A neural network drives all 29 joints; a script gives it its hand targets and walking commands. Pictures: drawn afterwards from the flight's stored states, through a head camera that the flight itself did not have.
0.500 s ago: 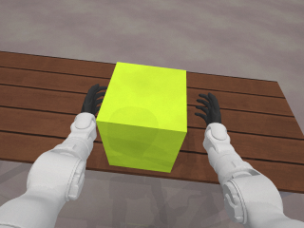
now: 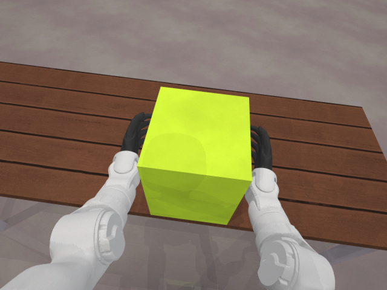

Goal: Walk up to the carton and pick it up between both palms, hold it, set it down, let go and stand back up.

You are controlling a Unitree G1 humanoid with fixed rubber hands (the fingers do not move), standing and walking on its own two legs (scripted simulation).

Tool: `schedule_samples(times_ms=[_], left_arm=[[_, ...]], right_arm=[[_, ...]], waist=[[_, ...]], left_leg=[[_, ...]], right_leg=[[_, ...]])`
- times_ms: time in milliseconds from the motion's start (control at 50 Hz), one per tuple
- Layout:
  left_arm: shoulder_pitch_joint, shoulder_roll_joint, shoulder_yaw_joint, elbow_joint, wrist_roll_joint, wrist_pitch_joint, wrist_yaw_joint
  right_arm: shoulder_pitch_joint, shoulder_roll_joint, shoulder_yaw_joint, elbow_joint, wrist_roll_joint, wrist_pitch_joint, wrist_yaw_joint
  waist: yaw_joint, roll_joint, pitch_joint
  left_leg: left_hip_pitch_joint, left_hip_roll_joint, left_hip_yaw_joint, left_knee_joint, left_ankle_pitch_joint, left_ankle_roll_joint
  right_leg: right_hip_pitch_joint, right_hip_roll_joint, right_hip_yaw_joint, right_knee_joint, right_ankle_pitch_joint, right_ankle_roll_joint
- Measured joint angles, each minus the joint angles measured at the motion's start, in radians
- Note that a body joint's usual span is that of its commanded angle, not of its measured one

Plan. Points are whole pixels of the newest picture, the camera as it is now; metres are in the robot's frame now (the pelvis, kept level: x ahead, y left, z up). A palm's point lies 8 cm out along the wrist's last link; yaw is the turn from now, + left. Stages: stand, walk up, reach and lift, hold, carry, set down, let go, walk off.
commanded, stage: reach and lift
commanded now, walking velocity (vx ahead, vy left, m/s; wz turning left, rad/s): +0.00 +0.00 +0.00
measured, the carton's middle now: (196, 160) +0.41 -0.01 -0.01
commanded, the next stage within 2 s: none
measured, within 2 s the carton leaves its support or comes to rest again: leaves its support in 1.52 s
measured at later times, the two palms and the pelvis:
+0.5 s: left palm (130, 149) +0.41 +0.14 +0.04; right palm (261, 164) +0.38 -0.15 +0.04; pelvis +0.02 +0.00 +0.01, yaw +1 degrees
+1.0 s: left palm (130, 149) +0.41 +0.14 +0.04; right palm (261, 163) +0.38 -0.15 +0.04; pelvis +0.02 -0.01 +0.01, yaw +1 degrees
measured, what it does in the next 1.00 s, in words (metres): stands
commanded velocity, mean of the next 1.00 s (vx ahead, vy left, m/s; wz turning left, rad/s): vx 0.00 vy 0.00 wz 0.00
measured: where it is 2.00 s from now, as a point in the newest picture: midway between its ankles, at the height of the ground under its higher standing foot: outside the picture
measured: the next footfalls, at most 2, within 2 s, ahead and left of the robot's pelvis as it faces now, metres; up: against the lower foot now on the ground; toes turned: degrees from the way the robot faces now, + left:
none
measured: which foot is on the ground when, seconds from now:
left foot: down 0.00-1.00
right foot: down 0.00-1.00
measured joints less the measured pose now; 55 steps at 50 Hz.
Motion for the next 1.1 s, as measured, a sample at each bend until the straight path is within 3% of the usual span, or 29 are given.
schedule_samples(times_ms=[120,260,620,1100], left_arm=[[0.071,-0.044,0.07,-0.067,0.074,0.018,-0.021],[0.106,-0.076,0.096,-0.169,0.136,0.071,-0.035],[0.16,-0.122,0.105,-0.332,0.201,0.14,-0.059],[0.163,-0.124,0.091,-0.357,0.186,0.151,-0.061]], right_arm=[[0.074,0.046,-0.083,-0.079,-0.113,-0.001,0.026],[0.089,0.061,-0.119,-0.105,-0.162,-0.002,0.033],[0.113,0.057,-0.09,-0.114,-0.13,-0.027,0.034],[0.109,0.044,-0.063,-0.094,-0.097,-0.048,0.025]], waist=[[0.009,-0.005,0.035],[0.019,-0.022,0.054],[0.031,-0.044,0.081],[0.023,-0.049,0.084]], left_leg=[[0.111,-0.008,0.009,-0.081,0.022,0.007],[0.163,-0.004,0.015,-0.128,0.035,0.004],[0.209,0.007,0.025,-0.177,0.05,-0.002],[0.204,0.007,0.033,-0.196,0.065,0.0]], right_leg=[[0.105,-0.01,0.001,-0.067,0.013,0.005],[0.158,-0.008,-0.001,-0.115,0.026,0.003],[0.212,-0.002,-0.013,-0.174,0.044,-0.003],[0.214,-0.007,-0.026,-0.197,0.056,-0.003]])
